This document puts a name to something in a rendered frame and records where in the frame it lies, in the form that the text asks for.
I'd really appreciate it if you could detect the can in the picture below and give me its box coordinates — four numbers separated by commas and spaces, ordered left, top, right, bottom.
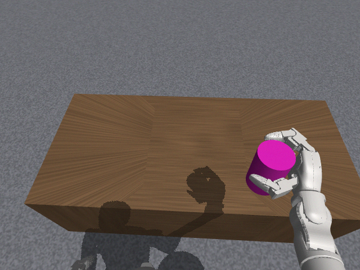
246, 140, 296, 196

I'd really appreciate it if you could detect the right robot arm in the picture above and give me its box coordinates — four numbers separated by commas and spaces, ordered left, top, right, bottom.
289, 190, 345, 270

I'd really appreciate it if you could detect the right robot hand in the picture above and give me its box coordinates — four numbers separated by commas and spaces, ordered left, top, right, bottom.
249, 128, 322, 200

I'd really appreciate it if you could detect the left robot hand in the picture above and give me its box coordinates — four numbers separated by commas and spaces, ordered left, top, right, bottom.
70, 255, 94, 270

